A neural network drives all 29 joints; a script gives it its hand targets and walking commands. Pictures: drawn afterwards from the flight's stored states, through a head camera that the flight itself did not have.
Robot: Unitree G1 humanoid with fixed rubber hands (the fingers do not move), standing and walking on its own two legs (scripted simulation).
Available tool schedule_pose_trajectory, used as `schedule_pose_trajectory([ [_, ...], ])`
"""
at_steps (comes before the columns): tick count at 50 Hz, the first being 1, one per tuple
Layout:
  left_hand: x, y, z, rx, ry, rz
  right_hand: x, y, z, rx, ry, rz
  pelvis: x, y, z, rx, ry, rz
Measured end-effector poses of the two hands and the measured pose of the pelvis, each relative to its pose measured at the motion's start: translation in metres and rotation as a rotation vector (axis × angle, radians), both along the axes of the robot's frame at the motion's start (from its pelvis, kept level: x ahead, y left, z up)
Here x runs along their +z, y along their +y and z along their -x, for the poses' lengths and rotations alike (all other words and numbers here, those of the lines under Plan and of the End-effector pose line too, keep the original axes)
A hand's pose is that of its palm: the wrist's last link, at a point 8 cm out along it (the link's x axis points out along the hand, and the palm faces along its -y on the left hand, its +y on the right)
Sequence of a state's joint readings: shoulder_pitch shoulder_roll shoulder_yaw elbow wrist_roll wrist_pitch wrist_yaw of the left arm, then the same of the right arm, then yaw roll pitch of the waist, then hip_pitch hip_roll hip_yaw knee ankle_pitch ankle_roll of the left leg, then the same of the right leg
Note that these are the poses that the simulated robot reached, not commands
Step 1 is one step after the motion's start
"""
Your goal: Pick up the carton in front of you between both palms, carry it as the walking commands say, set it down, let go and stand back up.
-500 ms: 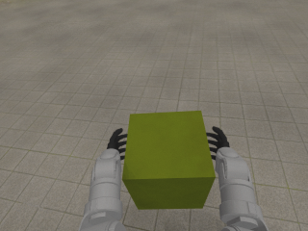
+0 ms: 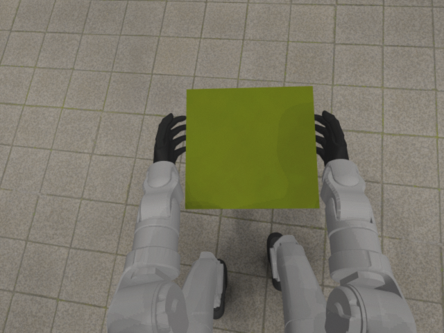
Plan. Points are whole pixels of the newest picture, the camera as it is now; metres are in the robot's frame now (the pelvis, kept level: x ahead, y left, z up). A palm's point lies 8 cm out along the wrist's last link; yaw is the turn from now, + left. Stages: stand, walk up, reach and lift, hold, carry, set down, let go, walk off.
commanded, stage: set down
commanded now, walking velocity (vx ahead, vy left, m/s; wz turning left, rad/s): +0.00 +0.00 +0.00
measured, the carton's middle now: (246, 159) +0.41 -0.03 -0.15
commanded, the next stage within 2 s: none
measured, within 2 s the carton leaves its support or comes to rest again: rests again in 1.70 s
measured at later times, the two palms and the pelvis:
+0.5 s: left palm (196, 150) +0.46 +0.09 -0.21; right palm (325, 148) +0.44 -0.21 -0.22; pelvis -0.01 +0.01 -0.12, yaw +3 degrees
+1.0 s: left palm (212, 149) +0.51 +0.07 -0.36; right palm (317, 150) +0.48 -0.23 -0.37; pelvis -0.04 +0.00 -0.23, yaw +5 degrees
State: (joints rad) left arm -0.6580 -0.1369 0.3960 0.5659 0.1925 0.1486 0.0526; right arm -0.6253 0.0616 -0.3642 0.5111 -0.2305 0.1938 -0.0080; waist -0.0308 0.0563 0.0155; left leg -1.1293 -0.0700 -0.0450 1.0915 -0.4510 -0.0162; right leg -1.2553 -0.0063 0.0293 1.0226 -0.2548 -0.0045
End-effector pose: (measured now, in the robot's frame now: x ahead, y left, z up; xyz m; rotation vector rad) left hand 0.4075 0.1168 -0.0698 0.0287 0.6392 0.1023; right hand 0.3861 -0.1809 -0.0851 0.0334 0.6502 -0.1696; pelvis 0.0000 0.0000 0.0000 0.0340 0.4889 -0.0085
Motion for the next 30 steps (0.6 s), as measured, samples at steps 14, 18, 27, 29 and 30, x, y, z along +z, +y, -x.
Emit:
schedule_pose_trajectory([
  [14,-0.063,-0.016,-0.032,0.018,0.016,0.044,-0.058,-0.016,-0.032,-0.013,0.022,-0.001,-0.064,0.017,0.005,0.010,0.193,-0.002],
  [18,-0.091,-0.021,-0.039,0.012,0.025,0.037,-0.084,-0.022,-0.038,-0.011,0.032,0.005,-0.083,0.016,0.008,0.011,0.232,-0.012],
  [27,-0.153,-0.031,-0.057,0.010,0.017,0.031,-0.149,-0.031,-0.056,-0.010,0.026,-0.002,-0.132,0.006,0.016,0.020,0.298,-0.034],
  [29,-0.165,-0.032,-0.062,0.011,0.016,0.026,-0.162,-0.033,-0.060,-0.013,0.026,-0.003,-0.142,0.004,0.018,0.022,0.305,-0.038],
  [30,-0.171,-0.033,-0.064,0.010,0.016,0.025,-0.169,-0.033,-0.062,-0.013,0.026,-0.004,-0.147,0.003,0.019,0.023,0.307,-0.040],
])
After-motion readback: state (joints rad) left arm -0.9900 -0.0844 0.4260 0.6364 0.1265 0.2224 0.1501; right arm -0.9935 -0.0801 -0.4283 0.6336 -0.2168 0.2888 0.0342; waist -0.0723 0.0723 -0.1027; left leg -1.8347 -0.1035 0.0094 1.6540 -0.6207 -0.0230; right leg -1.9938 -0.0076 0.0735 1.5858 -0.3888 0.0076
